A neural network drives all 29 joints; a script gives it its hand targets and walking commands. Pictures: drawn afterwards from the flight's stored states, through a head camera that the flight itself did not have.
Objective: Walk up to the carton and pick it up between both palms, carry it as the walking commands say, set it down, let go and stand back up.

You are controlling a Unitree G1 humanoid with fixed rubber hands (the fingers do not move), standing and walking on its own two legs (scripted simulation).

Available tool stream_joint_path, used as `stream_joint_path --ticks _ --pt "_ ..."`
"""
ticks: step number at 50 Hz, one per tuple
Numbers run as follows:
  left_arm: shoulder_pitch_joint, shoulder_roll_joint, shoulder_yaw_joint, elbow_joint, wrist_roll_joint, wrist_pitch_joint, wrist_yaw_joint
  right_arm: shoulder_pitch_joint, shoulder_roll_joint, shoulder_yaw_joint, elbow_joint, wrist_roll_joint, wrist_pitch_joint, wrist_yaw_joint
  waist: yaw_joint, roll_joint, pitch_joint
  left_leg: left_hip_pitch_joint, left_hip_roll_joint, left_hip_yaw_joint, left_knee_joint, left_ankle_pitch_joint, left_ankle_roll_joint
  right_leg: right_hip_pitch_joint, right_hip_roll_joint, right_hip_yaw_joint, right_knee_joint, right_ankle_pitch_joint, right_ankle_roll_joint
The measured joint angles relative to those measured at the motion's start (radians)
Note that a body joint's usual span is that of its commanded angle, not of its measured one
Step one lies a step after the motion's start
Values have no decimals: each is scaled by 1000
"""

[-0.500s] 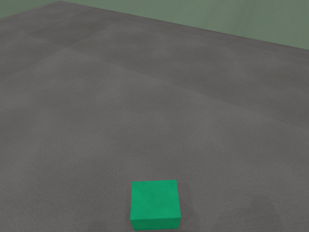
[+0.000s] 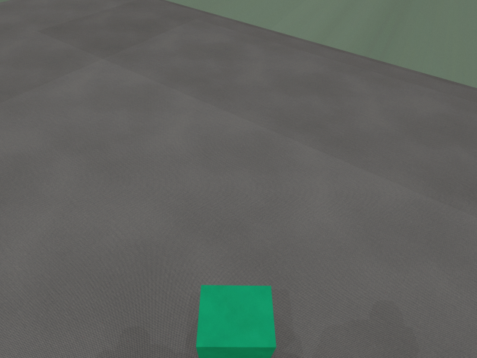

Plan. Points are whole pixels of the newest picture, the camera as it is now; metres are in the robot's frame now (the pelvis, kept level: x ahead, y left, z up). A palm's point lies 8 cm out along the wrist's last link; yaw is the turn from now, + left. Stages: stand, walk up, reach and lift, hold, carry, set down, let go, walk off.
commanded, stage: walk up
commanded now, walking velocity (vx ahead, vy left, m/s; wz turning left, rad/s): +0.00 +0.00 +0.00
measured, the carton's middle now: (235, 323) +0.39 -0.01 -0.67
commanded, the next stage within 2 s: stand in 0.08 s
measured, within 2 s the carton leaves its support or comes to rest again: neither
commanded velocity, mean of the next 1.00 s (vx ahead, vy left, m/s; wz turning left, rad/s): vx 0.00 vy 0.00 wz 0.00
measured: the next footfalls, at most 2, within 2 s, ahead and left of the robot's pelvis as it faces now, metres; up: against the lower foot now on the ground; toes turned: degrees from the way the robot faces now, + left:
none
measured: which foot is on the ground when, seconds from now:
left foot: down 0.00-1.00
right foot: down 0.00-1.00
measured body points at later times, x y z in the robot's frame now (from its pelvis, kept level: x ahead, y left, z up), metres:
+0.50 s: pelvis -0.01 -0.02 +0.00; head -0.01 -0.04 +0.45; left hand +0.01 +0.22 -0.14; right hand +0.03 -0.25 -0.16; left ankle -0.01 +0.13 -0.74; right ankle -0.04 -0.11 -0.74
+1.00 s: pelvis -0.03 -0.01 +0.00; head -0.02 -0.01 +0.45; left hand -0.01 +0.23 -0.14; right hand +0.01 -0.24 -0.16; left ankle -0.01 +0.13 -0.74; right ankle -0.04 -0.11 -0.74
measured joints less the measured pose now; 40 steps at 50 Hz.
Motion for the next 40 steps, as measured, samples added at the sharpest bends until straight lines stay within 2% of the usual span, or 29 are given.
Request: stream_joint_path --ticks 3,5,8,23,40 --pt "-40 0 0 0 0 3 0 0 1 0 0 0 0 -8 0 0 2 14 -2 1 0 -9 1 -10 -8 9 16 -26 0" --pt "-64 0 0 0 0 4 0 0 3 0 0 0 0 -10 0 -1 0 17 -8 3 1 -9 -2 -10 -17 25 -4 45 0" --pt "-80 0 0 0 0 4 0 2 12 0 0 0 0 -10 1 -2 -13 17 -11 8 2 -10 -10 5 -18 40 -27 -4 7" --pt "-74 0 0 0 0 2 -2 21 14 0 4 0 2 -10 1 -2 6 44 -9 9 -55 33 -28 8 -18 41 -32 2 11" --pt "-72 0 0 0 0 6 -3 32 14 0 6 0 10 -10 1 -3 30 44 -9 9 -55 54 -15 30 -18 41 -79 47 14"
